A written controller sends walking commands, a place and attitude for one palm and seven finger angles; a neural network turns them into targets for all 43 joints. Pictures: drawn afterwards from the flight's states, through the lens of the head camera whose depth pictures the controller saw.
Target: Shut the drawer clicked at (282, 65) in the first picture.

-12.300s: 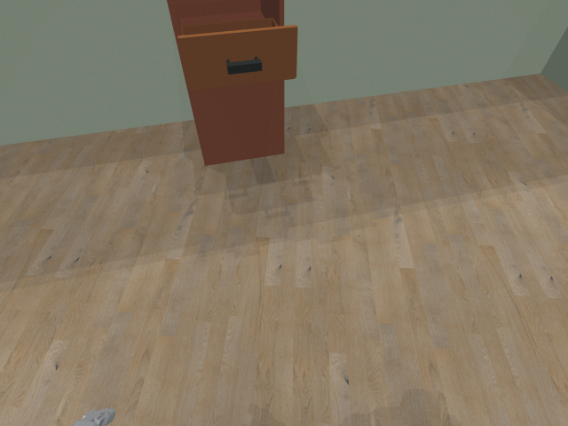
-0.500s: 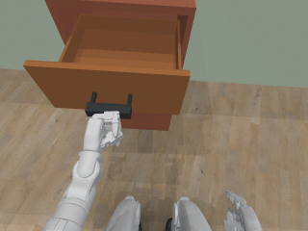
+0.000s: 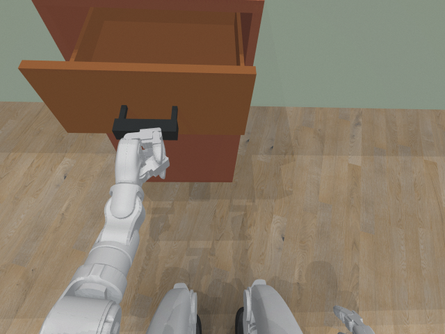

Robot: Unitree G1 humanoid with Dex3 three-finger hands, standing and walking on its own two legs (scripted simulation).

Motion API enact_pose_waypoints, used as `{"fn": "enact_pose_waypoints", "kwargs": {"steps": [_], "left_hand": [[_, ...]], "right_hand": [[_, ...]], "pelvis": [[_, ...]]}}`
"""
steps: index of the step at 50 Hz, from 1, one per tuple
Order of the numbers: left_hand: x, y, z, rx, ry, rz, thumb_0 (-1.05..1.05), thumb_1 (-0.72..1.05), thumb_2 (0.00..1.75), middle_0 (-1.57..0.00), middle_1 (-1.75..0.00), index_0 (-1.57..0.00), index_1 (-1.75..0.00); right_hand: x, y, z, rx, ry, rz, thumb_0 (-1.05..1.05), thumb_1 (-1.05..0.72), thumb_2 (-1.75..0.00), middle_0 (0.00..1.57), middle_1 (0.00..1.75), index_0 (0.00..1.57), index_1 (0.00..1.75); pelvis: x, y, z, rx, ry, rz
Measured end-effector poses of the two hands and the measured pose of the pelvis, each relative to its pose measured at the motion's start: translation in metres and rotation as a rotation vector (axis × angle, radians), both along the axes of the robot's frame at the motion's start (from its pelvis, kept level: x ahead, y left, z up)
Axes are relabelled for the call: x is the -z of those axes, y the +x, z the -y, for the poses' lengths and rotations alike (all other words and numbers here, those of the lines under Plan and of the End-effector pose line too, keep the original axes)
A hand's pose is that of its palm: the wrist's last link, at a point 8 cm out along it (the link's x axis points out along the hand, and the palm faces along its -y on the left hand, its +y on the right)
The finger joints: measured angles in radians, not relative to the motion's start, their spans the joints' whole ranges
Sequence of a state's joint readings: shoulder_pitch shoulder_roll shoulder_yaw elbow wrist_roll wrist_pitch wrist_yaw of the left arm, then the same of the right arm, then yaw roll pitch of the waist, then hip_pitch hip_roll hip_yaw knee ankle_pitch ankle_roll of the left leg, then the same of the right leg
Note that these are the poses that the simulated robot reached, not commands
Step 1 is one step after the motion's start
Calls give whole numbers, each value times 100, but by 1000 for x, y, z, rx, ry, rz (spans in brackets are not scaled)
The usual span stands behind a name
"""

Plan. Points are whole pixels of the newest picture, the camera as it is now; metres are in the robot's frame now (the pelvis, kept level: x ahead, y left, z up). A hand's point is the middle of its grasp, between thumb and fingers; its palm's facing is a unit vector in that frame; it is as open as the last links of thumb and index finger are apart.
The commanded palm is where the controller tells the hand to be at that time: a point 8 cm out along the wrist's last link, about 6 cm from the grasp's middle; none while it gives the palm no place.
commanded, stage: push the drawer shut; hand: left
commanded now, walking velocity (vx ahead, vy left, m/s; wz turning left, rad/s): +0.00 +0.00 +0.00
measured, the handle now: (148, 119) +0.50 +0.14 +0.03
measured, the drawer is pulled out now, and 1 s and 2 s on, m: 0.17 0.05 0.00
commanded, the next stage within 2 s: pull the fist back off the drawer in 1.66 s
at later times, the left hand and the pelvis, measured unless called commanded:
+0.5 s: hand (168, 128) +0.49 +0.10 +0.03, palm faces +0.00 -1.00 -0.05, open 2.9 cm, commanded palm +0.48 +0.14 +0.04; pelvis +0.00 -0.01 -0.01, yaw -1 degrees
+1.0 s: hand (168, 105) +0.54 +0.10 +0.03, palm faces -0.01 -1.00 -0.04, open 2.9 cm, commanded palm +0.54 +0.14 +0.04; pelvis +0.00 +0.00 -0.02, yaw -2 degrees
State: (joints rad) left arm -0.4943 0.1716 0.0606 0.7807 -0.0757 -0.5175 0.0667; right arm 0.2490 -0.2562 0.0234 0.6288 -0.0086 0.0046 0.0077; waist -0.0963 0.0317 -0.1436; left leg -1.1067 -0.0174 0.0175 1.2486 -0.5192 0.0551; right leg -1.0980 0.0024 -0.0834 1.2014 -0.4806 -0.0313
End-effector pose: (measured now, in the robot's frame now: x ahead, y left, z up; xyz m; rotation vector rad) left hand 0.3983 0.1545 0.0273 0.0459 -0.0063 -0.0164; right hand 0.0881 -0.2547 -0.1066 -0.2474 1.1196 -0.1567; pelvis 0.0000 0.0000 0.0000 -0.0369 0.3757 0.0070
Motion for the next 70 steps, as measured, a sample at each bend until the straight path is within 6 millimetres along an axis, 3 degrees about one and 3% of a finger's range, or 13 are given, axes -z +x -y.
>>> {"fn": "enact_pose_waypoints", "kwargs": {"steps": [16, 34, 70], "left_hand": [[0, 43, 3, -14, 7, -6, -5, 81, 97, -140, -160, -140, -160], [-1, 90, 1, -12, 2, -15, -3, 78, 95, -140, -160, -140, -160], [-5, 167, -2, -13, -9, -35, 0, 74, 94, -140, -160, -140, -160]], "right_hand": [[8, -22, 6, 30, -2, -86, 1, -91, -90, 20, 30, 20, 30], [8, -63, 12, 83, -20, -199, 1, -91, -90, 20, 30, 20, 30], [5, -129, -11, 147, -37, -385, 1, -91, -90, 20, 30, 20, 30]], "pelvis": [[4, 2, 4, 5, 1, -34], [10, 3, 6, 16, -8, -82], [27, 0, -6, 18, -53, -173]]}}
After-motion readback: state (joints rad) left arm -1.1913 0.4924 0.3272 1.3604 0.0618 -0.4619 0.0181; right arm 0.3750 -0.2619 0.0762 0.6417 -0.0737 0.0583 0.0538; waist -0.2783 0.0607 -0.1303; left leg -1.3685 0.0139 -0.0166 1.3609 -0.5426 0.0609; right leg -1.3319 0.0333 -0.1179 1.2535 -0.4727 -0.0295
